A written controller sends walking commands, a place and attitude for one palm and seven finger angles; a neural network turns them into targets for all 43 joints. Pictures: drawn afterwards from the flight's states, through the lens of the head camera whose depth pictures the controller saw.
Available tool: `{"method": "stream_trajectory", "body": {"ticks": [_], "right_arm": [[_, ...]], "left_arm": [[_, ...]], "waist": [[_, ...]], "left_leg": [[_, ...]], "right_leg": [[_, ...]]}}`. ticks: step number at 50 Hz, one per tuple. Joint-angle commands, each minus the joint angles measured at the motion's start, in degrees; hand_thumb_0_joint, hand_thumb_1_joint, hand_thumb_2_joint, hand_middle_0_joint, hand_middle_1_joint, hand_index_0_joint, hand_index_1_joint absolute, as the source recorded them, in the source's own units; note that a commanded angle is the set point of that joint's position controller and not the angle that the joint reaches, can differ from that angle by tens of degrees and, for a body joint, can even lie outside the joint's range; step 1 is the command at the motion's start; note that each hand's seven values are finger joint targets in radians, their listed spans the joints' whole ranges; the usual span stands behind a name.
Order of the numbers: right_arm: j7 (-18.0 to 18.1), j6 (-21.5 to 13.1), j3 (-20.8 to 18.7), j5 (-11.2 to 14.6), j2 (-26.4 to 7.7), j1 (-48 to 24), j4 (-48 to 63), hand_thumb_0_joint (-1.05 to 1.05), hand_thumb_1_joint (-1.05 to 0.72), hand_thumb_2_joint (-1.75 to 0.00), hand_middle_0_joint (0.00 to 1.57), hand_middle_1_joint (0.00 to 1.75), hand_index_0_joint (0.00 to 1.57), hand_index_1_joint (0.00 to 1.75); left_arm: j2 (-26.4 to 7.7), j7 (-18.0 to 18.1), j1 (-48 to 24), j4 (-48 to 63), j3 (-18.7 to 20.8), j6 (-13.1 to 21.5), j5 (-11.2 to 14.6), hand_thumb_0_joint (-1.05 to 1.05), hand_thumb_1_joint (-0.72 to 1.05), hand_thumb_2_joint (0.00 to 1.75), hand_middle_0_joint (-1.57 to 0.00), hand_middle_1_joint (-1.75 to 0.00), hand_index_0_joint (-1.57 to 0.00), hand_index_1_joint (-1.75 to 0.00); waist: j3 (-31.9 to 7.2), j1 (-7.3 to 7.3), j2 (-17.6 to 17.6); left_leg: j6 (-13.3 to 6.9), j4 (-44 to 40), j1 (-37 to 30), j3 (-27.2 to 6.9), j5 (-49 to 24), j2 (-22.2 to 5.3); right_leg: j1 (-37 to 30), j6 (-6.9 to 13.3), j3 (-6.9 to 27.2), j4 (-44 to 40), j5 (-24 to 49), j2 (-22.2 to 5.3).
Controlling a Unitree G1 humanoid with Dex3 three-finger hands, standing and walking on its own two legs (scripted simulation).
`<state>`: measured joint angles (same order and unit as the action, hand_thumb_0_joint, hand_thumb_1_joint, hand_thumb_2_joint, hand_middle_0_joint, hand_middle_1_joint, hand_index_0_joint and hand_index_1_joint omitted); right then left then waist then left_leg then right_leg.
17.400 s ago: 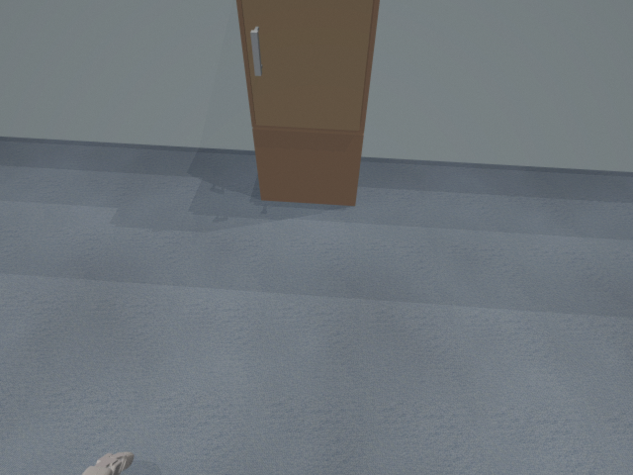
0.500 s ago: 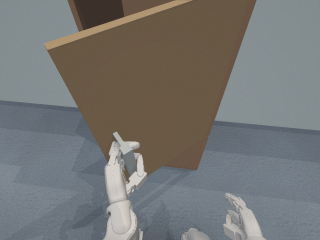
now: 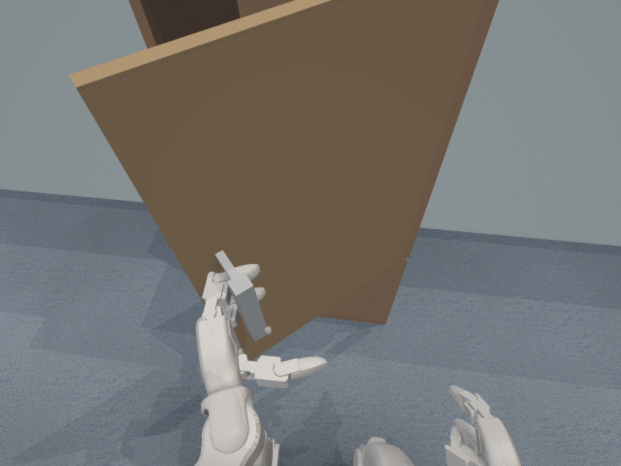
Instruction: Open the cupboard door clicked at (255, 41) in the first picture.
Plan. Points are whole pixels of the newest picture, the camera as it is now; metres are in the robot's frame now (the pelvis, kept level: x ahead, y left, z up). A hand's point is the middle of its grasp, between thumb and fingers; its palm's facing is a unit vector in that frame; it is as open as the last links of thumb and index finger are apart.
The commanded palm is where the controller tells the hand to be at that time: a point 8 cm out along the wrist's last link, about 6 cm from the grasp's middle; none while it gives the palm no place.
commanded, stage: open thumb and fingers to let go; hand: left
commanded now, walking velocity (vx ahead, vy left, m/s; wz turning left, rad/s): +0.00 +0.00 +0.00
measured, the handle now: (241, 297) +0.32 +0.10 +0.04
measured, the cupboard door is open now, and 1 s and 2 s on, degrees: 43 45 45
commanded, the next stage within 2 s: slide the hand sideways off the handle in 0.24 s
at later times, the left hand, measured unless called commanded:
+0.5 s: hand (259, 357) +0.25 +0.07 +0.03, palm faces -0.15 -0.98 -0.10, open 15.9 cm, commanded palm +0.23 +0.12 +0.04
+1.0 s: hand (222, 394) +0.20 +0.11 +0.04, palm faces -0.14 -0.99 +0.01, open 16.3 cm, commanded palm +0.19 +0.16 +0.04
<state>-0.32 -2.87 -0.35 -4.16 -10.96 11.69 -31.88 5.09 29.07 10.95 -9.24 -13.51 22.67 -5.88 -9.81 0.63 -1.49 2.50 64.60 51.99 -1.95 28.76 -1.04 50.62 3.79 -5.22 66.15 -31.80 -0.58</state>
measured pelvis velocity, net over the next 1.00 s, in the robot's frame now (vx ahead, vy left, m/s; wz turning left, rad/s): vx -0.01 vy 0.04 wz -0.02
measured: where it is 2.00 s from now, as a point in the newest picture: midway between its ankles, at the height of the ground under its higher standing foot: outside the picture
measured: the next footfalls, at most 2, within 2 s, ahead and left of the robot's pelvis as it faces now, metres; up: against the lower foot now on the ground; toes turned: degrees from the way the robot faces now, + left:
none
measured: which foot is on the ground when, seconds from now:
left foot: down 0.00-1.00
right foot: down 0.00-1.00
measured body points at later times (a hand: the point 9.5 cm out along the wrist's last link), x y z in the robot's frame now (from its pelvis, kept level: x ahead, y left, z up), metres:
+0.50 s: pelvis -0.01 +0.02 -0.01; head +0.05 +0.01 +0.44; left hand +0.25 +0.13 +0.04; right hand +0.17 -0.20 -0.10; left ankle +0.03 +0.15 -0.65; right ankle +0.01 -0.08 -0.65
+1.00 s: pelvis -0.01 +0.04 -0.02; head +0.05 +0.04 +0.43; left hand +0.21 +0.16 +0.05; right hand +0.18 -0.17 -0.09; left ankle +0.03 +0.15 -0.65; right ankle +0.01 -0.08 -0.65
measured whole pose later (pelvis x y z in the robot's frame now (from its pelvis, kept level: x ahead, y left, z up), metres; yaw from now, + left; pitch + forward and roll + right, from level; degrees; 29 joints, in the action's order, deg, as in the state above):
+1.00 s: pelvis -0.01 +0.04 -0.02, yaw -1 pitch +16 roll -2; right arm -0.7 -1.2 1.4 -0.5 -11.5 13.2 -21.3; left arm -5.7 1.7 25.4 9.0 -14.2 21.4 1.2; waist -9.0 0.3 -2.4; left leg -1.0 71.6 55.9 -0.3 31.3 -0.3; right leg 53.4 0.4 -3.5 70.3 -32.3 -1.4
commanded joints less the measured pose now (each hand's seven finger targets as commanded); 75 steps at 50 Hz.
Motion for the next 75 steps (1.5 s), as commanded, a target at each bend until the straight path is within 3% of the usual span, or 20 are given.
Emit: {"method": "stream_trajectory", "body": {"ticks": [1, 8, 11, 17, 18, 19, 21, 23, 25, 27, 29, 30, 36, 41, 47, 53, 55, 63, 68, 75], "right_arm": [[0.2, -3.1, -1.7, 0.1, -4.4, -3.4, 9.2, 0.0, -0.9, -0.9, 0.2, 0.3, 0.2, 0.3], [0.1, -3.1, -1.3, 0.2, -4.4, -3.4, 9.4, 0.0, -0.9, -0.9, 0.2, 0.3, 0.2, 0.3], [0.0, -3.0, -1.1, 0.2, -4.3, -4.1, 9.6, 0.0, -0.9, -0.9, 0.2, 0.3, 0.2, 0.3], [-0.2, -2.9, -0.9, 0.1, -4.1, -4.4, 9.7, 0.0, -0.9, -0.9, 0.2, 0.3, 0.2, 0.3], [-0.7, -2.6, -1.0, 0.8, -7.1, -0.9, 8.5, 0.0, -0.9, -0.9, 0.2, 0.3, 0.2, 0.3], [-0.4, -2.3, -1.5, 0.9, -6.4, -1.0, 9.8, 0.0, -0.9, -0.9, 0.2, 0.3, 0.2, 0.3], [0.2, -2.0, -1.6, 1.5, -6.5, -1.8, 11.1, 0.0, -0.9, -0.9, 0.2, 0.3, 0.2, 0.3], [0.5, -2.5, -1.3, 2.6, -6.4, -1.8, 12.7, 0.0, -0.9, -0.9, 0.2, 0.3, 0.2, 0.3], [0.9, -3.0, -1.0, 4.0, -6.4, -2.7, 14.4, 0.0, -0.9, -0.9, 0.2, 0.3, 0.2, 0.3], [1.2, -3.2, -1.0, 4.5, -6.6, -2.9, 15.5, 0.0, -0.9, -0.9, 0.2, 0.3, 0.2, 0.3], [1.2, -2.9, -1.1, 4.5, -7.1, -2.7, 16.1, 0.0, -0.9, -0.9, 0.2, 0.3, 0.2, 0.3], [1.0, -3.0, -1.0, 4.4, -7.1, -3.0, 16.2, 0.0, -0.9, -0.9, 0.2, 0.3, 0.2, 0.3], [-1.0, -2.0, -1.7, 3.2, -6.6, -1.5, 18.1, 0.0, -0.9, -0.9, 0.2, 0.3, 0.2, 0.3], [-1.1, -1.1, -1.5, 3.4, -6.7, -1.6, 19.7, 0.0, -0.9, -0.9, 0.2, 0.3, 0.2, 0.3], [0.0, -1.5, -1.3, 3.9, -6.9, -1.0, 20.4, 0.0, -0.9, -0.9, 0.2, 0.3, 0.2, 0.3], [0.3, -1.7, -1.4, 3.9, -7.0, -0.5, 20.5, 0.0, -0.9, -0.9, 0.2, 0.3, 0.2, 0.3], [0.4, -1.4, -1.6, 4.0, -7.1, -0.8, 20.8, 0.0, -0.9, -0.9, 0.2, 0.3, 0.2, 0.3], [1.1, -1.9, -1.7, 4.3, -6.8, -0.5, 20.7, 0.0, -0.9, -0.9, 0.2, 0.3, 0.2, 0.3], [1.6, -2.3, -2.3, 4.6, -7.0, -0.9, 20.2, 0.0, -0.9, -0.9, 0.2, 0.3, 0.2, 0.3], [2.5, -1.8, -3.0, 5.1, -6.8, -1.8, 19.9, 0.0, -0.9, -0.9, 0.2, 0.3, 0.2, 0.3]], "left_arm": [[2.9, 1.0, -8.0, 13.4, -0.9, 3.6, -1.4, 0.0, -0.5, 0.3, -0.23, -0.8, -0.23, -0.8], [3.9, 1.6, -8.2, 13.4, -1.6, 2.4, -1.3, 0.0, -0.5, 0.3, -0.18, -0.45, -0.18, -0.45], [4.3, 2.4, -9.4, 12.9, -1.7, 1.8, -1.7, 0.0, -0.5, 0.3, -0.15, -0.3, -0.15, -0.3], [5.7, 3.1, -8.4, 12.1, -2.0, 0.7, -1.6, 0.0, -0.5, 0.3, -0.15, -0.3, -0.15, -0.3], [-2.1, -8.7, -9.2, 12.9, -12.5, 2.7, -7.5, 0.0, -0.5, 0.3, -0.15, -0.3, -0.15, -0.3], [-6.0, -15.3, -12.6, 16.4, -8.0, 5.0, -5.0, 0.0, -0.5, 0.3, -0.15, -0.3, -0.15, -0.3], [-9.4, -23.0, -12.6, 19.1, -6.2, 6.9, -2.6, 0.0, -0.5, 0.3, -0.15, -0.3, -0.15, -0.3], [-7.5, -30.1, -10.3, 18.4, -7.6, 6.6, 2.3, 0.0, -0.5, 0.3, -0.15, -0.3, -0.15, -0.3], [-5.0, -33.1, -8.8, 19.3, -6.2, 4.8, 8.5, 0.0, -0.5, 0.3, -0.15, -0.3, -0.15, -0.3], [-4.2, -32.6, -3.2, 19.5, -3.0, 2.7, 12.6, 0.0, -0.5, 0.3, -0.15, -0.3, -0.15, -0.3], [-5.1, -30.3, -1.2, 19.0, -0.2, 1.2, 13.0, 0.0, -0.5, 0.3, -0.15, -0.3, -0.15, -0.3], [-5.7, -28.8, -0.7, 19.6, 0.4, 1.3, 12.0, 0.0, -0.5, 0.3, -0.15, -0.3, -0.15, -0.3], [-8.1, -24.1, 6.8, 24.3, -0.7, 3.8, 4.4, 0.0, -0.5, 0.3, -0.15, -0.3, -0.15, -0.3], [-9.4, -25.5, 8.9, 29.2, -1.6, 3.9, 4.2, 0.0, -0.5, 0.3, -0.15, -0.3, -0.15, -0.3], [-8.4, -27.6, 11.5, 31.9, -1.9, 3.0, 7.2, 0.0, -0.5, 0.3, -0.15, -0.3, -0.15, -0.3], [-11.1, -29.3, 16.4, 31.9, 0.8, 2.4, 7.6, 0.0, -0.5, 0.3, -0.15, -0.3, -0.15, -0.3], [-12.7, -30.0, 19.6, 32.1, 2.9, 2.1, 7.7, 0.0, -0.5, 0.3, -0.15, -0.3, -0.15, -0.3], [-14.1, -32.7, 21.0, 36.3, 5.5, 3.5, 10.8, 0.0, -0.5, 0.3, -0.15, -0.3, -0.15, -0.3], [-15.9, -35.3, 24.6, 36.5, 8.2, 4.9, 12.9, 0.0, -0.5, 0.3, -0.15, -0.3, -0.15, -0.3], [-18.8, -38.4, 28.6, 35.3, 13.0, 3.3, 14.9, 0.0, -0.5, 0.3, -0.15, -0.3, -0.15, -0.3]], "waist": [[-14.7, 0.4, 5.2], [-13.4, 0.9, 6.0], [-12.7, 0.57, 4.2], [-13.7, 0.02, 4.6], [-10.1, 5.46, 6.7], [-13.2, 3.64, 4.5], [-16.7, 2.14, 1.5], [-13.8, 3.22, 2.9], [-12.9, 2.42, 2.7], [-12.1, 1.03, 5.2], [-10.5, 0.77, 8.2], [-10.4, 0.01, 6.1], [-10.7, -0.18, 3.1], [-10.5, 0.12, -0.2], [-10.7, 1.13, 2.3], [-10.5, 0.4, 3.3], [-11.1, -0.7, 2.7], [-10.3, 0.18, 1.5], [-11.1, -0.4, 1.3], [-11.1, -1.35, 1.7]], "left_leg": [[-3.1, -5.1, -7.1, 1.2, -10.2, 2.5], [-3.1, -5.7, -7.8, 0.9, -10.5, 2.3], [-3.0, -6.1, -8.2, 0.7, -9.9, 2.3], [-2.9, -6.4, -8.7, 0.6, -10.5, 2.3], [-4.0, -4.6, -8.6, 1.0, -10.1, 2.2], [-4.3, -3.9, -7.7, 1.0, -10.6, 2.4], [-4.4, -3.5, -8.4, 1.2, -11.6, 2.6], [-4.4, -3.8, -8.0, 0.8, -9.1, 2.6], [-4.3, -5.4, -8.9, 0.3, -7.1, 2.5], [-3.9, -6.4, -8.9, 0.3, -5.9, 2.4], [-3.8, -6.6, -7.5, 0.2, -5.1, 2.3], [-3.7, -6.7, -7.1, -0.2, -5.6, 2.4], [-3.4, -5.2, -6.6, -0.1, -8.4, 2.0], [-3.3, -5.5, -7.0, -0.4, -6.3, 1.8], [-3.5, -5.2, -7.0, -1.3, -5.2, 1.7], [-3.4, -4.3, -5.5, -1.2, -6.0, 1.8], [-3.5, -4.2, -5.0, -1.0, -7.4, 1.9], [-3.6, -2.6, -4.5, -0.6, -7.7, 2.1], [-3.5, -1.6, -3.4, -0.3, -8.5, 2.2], [-3.6, -0.9, -1.5, 0.1, -8.8, 2.2]], "right_leg": [[-11.6, -3.0, 6.0, -13.5, 17.9, -1.1], [-10.7, -2.8, 4.4, -13.1, 17.7, -0.3], [-9.2, -2.4, 3.5, -12.6, 15.4, 0.1], [-9.3, -2.1, 2.7, -12.1, 15.3, 0.4], [-5.8, -2.4, 4.4, -11.6, 18.0, -0.3], [-8.1, -2.1, 5.1, -10.9, 19.8, -0.8], [-10.5, -1.8, 6.3, -9.9, 21.7, -1.0], [-9.4, -2.0, 6.2, -11.1, 18.0, -0.9], [-9.7, -1.8, 5.4, -12.6, 13.0, -0.2], [-9.8, -2.1, 4.2, -13.4, 10.0, 0.1], [-9.0, -2.3, 3.8, -13.4, 7.8, 0.2], [-8.5, -1.9, 3.2, -11.9, 8.0, 0.3], [-4.6, -1.4, 2.7, -7.3, 11.4, 0.3], [-3.4, -1.2, 2.7, -7.0, 9.1, 0.6], [-2.9, -1.7, 1.9, -7.2, 8.3, 1.1], [-3.0, -1.7, 2.0, -6.4, 9.1, 1.1], [-4.3, -1.5, 2.1, -5.9, 10.5, 1.2], [-3.5, -1.9, 2.3, -5.9, 11.4, 1.5], [-4.0, -2.0, 2.7, -5.3, 12.3, 1.6], [-5.7, -2.0, 3.5, -5.7, 12.2, 1.7]]}}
